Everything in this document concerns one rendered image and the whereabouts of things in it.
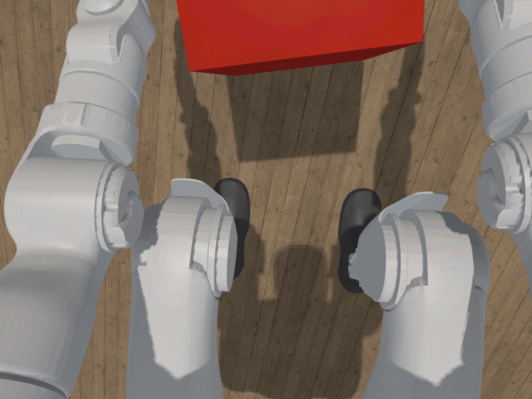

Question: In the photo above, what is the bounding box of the right robot shin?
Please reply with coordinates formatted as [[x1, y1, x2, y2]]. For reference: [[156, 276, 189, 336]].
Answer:
[[348, 191, 490, 297]]

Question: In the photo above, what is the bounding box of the robot left forearm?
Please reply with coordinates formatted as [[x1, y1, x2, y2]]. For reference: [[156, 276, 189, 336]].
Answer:
[[4, 0, 156, 237]]

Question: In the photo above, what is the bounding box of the carton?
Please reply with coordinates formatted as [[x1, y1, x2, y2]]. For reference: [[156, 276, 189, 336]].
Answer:
[[176, 0, 425, 76]]

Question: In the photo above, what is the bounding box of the robot right upper arm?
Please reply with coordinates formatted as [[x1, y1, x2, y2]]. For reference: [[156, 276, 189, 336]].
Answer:
[[475, 132, 532, 302]]

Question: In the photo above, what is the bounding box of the robot left upper arm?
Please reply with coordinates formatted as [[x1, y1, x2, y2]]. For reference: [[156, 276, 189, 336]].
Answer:
[[0, 156, 144, 399]]

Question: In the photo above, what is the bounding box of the robot left foot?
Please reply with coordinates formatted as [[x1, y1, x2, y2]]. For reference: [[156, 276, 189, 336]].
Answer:
[[214, 178, 250, 280]]

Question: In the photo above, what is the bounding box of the robot right forearm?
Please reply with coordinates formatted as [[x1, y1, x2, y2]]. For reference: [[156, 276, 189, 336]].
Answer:
[[458, 0, 532, 142]]

